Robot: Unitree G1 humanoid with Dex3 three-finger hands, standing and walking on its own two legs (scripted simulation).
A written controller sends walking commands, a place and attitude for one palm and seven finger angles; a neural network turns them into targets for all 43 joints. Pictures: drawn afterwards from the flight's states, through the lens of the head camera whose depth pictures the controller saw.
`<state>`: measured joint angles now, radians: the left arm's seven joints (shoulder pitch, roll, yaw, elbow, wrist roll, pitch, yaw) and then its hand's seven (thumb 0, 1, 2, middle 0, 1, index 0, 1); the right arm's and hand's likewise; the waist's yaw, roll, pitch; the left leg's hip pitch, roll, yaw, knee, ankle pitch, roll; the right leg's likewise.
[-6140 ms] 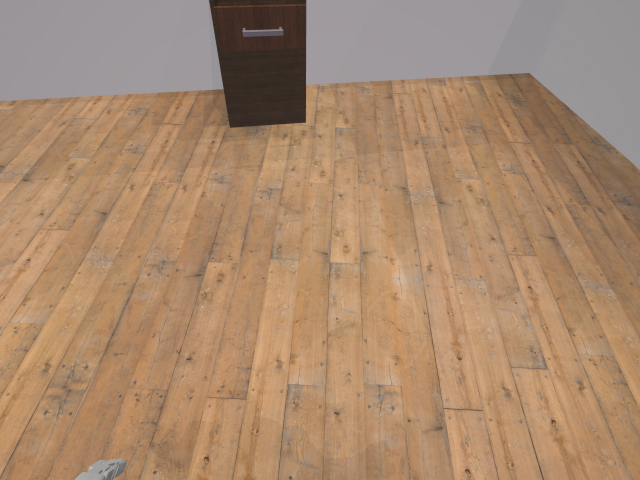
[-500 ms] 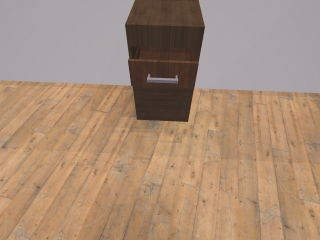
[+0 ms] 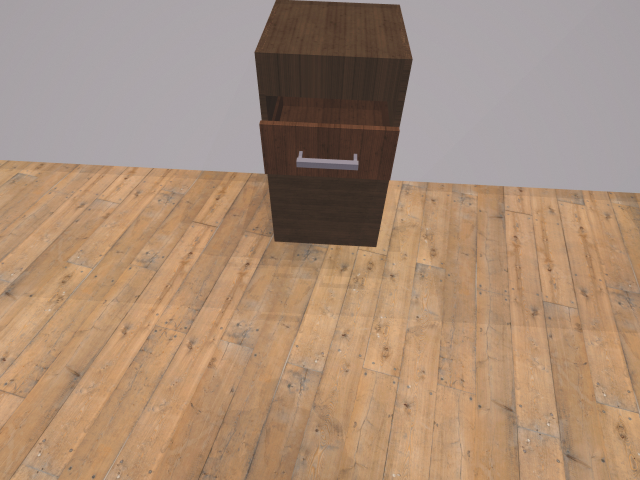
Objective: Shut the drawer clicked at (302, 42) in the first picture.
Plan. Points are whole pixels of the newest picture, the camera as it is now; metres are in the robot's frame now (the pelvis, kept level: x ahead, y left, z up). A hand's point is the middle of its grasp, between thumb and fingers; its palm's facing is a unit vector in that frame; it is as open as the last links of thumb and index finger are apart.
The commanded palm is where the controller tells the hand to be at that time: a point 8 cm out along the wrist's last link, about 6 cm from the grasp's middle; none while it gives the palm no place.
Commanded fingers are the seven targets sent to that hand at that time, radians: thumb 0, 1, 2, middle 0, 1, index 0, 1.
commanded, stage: look at it before walking up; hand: left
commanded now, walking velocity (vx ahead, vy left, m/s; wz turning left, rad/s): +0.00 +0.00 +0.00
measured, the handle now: (327, 159) +0.97 +0.04 -0.20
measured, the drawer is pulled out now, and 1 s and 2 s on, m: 0.15 0.15 0.15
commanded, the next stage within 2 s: walk to a spot facing it in 0.30 s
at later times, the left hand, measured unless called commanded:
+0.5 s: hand out of the picture +0.02 +0.20 -0.17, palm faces +0.02 -0.97 -0.25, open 7.4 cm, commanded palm none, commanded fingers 0.00 0.90 0.90 -0.20 -0.30 -0.20 -0.30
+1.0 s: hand out of the picture +0.06 +0.13 -0.16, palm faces -0.17 -0.96 -0.24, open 7.4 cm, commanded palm none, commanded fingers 0.00 0.90 0.90 -0.20 -0.30 -0.20 -0.30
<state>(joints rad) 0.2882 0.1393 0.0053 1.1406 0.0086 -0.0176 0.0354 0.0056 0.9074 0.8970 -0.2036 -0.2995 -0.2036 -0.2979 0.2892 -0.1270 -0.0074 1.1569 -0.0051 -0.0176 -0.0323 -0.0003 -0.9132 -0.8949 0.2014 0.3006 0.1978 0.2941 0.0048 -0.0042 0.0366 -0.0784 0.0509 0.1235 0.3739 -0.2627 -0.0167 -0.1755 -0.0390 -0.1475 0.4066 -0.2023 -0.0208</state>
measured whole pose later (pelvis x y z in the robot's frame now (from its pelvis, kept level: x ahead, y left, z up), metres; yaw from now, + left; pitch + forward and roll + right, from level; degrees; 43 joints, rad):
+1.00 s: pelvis +0.02 -0.05 -0.01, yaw -15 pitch +1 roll +2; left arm 0.35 0.16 0.05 0.99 0.02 -0.03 -0.01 0.00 0.91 0.90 -0.20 -0.30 -0.20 -0.30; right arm 0.14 -0.22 -0.06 0.98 -0.02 0.01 0.01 0.01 -0.91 -0.89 0.20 0.30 0.20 0.29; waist 0.04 0.03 0.08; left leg -0.50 0.10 0.05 1.17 -0.30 -0.06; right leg -0.24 0.05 -0.04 0.50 -0.27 -0.09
